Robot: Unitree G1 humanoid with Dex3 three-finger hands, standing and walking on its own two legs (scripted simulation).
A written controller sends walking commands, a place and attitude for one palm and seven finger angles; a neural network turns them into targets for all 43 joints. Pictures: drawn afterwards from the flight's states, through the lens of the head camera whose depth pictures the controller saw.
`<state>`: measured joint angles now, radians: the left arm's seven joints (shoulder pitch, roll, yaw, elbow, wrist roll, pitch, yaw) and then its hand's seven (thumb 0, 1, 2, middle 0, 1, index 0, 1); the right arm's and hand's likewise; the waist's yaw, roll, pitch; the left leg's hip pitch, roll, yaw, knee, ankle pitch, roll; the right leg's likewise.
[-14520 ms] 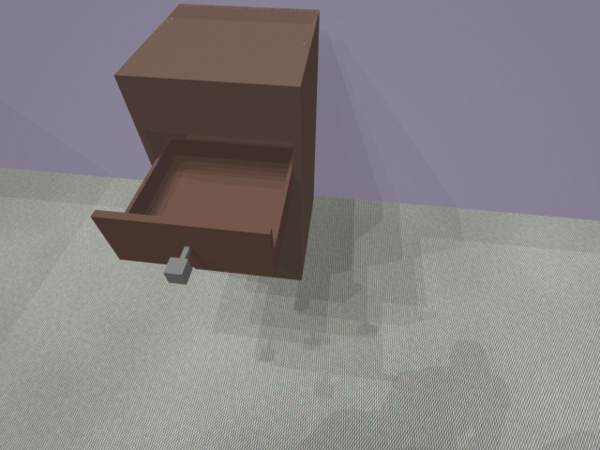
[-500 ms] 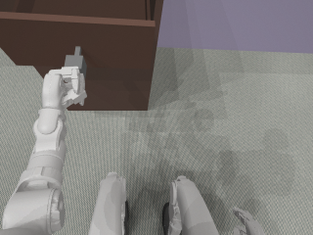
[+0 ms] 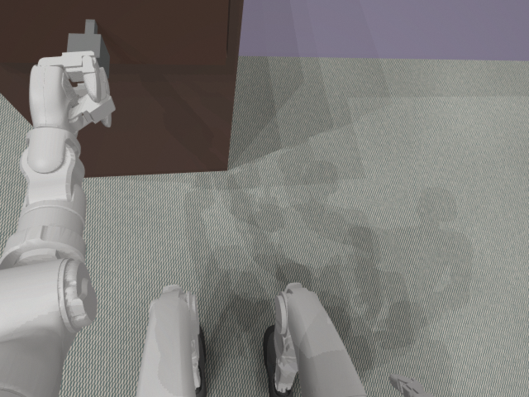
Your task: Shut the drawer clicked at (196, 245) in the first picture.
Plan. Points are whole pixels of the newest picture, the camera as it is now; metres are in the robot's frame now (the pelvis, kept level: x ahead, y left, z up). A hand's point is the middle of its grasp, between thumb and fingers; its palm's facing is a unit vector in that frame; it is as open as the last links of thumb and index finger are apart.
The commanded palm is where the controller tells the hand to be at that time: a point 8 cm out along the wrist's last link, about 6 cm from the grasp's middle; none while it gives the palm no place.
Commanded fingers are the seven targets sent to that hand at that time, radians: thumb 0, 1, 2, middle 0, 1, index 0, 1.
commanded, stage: push the drawer shut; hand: left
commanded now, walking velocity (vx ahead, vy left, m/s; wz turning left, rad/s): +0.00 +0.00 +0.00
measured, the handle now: (90, 45) +0.60 +0.23 +0.03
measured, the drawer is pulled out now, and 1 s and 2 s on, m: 0.02 0.00 0.00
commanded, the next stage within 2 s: pull the fist back off the drawer in 0.44 s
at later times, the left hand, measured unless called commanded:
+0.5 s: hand (99, 82) +0.55 +0.21 +0.02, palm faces +0.05 -1.00 -0.06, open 2.9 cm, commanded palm +0.59 +0.21 +0.03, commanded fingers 0.00 0.90 0.90 -1.40 -1.60 -1.40 -1.60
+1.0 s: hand (102, 84) +0.54 +0.21 +0.02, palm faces +0.06 -1.00 -0.05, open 3.0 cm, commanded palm +0.53 +0.21 +0.03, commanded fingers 0.00 0.90 0.90 -1.40 -1.60 -1.40 -1.60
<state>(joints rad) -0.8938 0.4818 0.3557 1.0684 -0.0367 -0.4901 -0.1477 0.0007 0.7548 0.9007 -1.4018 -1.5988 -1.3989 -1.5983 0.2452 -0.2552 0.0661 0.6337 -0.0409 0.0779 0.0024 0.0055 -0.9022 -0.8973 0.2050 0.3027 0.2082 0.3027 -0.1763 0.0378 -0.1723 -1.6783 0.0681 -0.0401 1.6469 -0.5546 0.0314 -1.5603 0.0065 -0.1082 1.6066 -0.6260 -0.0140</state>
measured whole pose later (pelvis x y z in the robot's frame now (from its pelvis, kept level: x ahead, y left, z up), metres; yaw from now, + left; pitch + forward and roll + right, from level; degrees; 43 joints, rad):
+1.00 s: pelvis -0.01 +0.01 -0.01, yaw -2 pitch +34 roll -8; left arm -1.00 0.57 0.37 1.07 -0.01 -0.39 -0.15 -0.02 0.70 0.88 -1.40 -1.60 -1.41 -1.60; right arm 0.29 -0.24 0.10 0.63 -0.04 0.06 0.01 0.00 -0.90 -0.90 0.21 0.30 0.21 0.30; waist -0.22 0.03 -0.15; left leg -1.74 0.08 -0.05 1.66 -0.53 0.04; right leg -1.62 0.02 -0.12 1.60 -0.59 -0.01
